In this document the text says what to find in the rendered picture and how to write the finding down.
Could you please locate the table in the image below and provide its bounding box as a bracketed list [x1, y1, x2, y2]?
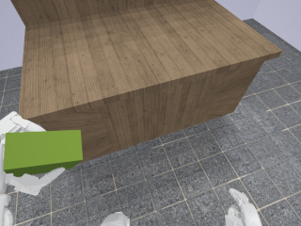
[10, 0, 282, 164]

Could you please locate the robot left hand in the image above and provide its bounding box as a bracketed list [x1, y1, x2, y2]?
[0, 111, 65, 196]

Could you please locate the left robot thigh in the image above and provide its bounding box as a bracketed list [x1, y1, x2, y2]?
[101, 213, 130, 226]

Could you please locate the robot left forearm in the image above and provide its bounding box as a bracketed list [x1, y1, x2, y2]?
[0, 193, 14, 226]

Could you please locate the robot right hand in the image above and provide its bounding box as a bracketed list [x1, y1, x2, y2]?
[225, 188, 262, 226]

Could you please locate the sponge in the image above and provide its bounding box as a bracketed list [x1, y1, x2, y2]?
[3, 130, 83, 177]

